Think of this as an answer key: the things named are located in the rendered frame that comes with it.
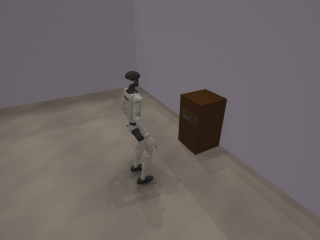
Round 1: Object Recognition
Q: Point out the robot right upper arm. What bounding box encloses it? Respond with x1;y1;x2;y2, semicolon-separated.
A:
132;94;143;122

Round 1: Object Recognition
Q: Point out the robot left upper arm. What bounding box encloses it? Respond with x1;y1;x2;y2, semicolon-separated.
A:
120;88;128;110

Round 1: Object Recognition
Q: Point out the right robot hand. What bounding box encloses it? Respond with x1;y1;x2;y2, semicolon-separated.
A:
146;137;158;151

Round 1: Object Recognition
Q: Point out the handle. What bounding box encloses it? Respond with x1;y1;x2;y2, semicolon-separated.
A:
182;114;191;120

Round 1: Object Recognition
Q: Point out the drawer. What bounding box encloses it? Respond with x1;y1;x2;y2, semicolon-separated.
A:
180;105;198;128

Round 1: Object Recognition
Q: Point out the robot right forearm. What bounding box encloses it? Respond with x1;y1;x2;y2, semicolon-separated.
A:
135;116;150;140

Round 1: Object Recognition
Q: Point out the robot left foot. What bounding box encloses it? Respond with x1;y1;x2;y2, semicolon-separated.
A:
130;164;142;172

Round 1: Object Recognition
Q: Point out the cabinet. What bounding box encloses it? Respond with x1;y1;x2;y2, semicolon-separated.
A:
178;89;227;155

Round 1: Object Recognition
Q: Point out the left robot shin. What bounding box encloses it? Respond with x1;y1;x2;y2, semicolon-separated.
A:
134;142;144;168

